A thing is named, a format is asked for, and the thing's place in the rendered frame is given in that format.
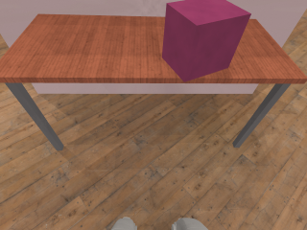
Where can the robot thigh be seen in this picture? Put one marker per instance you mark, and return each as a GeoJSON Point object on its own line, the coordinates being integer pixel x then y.
{"type": "Point", "coordinates": [188, 224]}
{"type": "Point", "coordinates": [124, 224]}

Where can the robot right thigh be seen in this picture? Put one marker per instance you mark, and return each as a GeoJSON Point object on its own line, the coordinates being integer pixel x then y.
{"type": "Point", "coordinates": [188, 224]}

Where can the carton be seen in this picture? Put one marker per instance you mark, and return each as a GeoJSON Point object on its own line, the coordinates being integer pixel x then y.
{"type": "Point", "coordinates": [201, 36]}

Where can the table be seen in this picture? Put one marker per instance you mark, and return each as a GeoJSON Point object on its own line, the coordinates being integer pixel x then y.
{"type": "Point", "coordinates": [81, 48]}

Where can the robot left thigh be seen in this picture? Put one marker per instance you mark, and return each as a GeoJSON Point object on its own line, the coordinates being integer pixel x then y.
{"type": "Point", "coordinates": [124, 224]}

